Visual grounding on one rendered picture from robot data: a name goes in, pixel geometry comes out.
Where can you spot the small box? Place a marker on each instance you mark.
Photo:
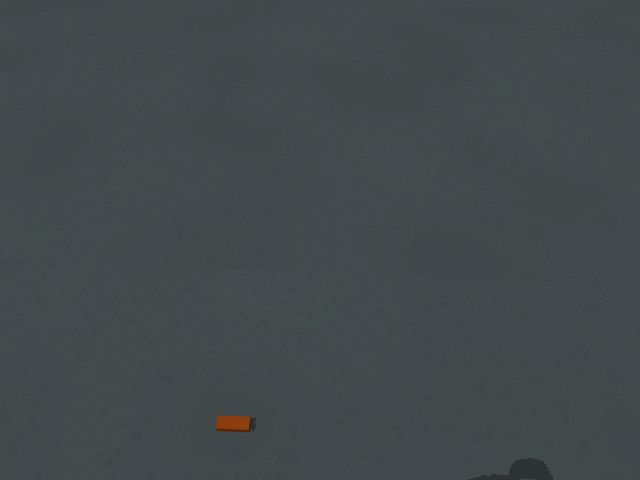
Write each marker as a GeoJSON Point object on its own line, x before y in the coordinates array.
{"type": "Point", "coordinates": [233, 423]}

